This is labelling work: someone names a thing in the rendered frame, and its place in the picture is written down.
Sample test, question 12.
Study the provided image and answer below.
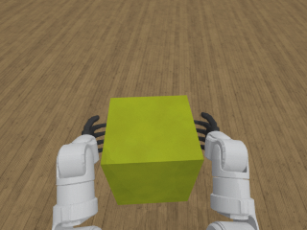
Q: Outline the robot right forearm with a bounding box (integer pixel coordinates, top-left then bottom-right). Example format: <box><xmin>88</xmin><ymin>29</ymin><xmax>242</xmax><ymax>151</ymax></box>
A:
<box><xmin>204</xmin><ymin>130</ymin><xmax>259</xmax><ymax>230</ymax></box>

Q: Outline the carton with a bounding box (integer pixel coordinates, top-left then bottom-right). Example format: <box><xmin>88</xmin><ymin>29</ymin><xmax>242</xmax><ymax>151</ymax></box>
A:
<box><xmin>100</xmin><ymin>95</ymin><xmax>204</xmax><ymax>205</ymax></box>

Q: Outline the robot left forearm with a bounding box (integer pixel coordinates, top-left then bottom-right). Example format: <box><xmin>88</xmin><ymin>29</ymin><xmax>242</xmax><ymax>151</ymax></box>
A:
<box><xmin>52</xmin><ymin>134</ymin><xmax>100</xmax><ymax>230</ymax></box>

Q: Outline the right robot hand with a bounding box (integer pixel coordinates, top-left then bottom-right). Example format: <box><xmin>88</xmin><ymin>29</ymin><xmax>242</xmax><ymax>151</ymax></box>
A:
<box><xmin>194</xmin><ymin>112</ymin><xmax>220</xmax><ymax>150</ymax></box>

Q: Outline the left robot hand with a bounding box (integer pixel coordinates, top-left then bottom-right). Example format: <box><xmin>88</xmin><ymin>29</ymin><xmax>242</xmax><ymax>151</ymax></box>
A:
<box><xmin>82</xmin><ymin>115</ymin><xmax>106</xmax><ymax>153</ymax></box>

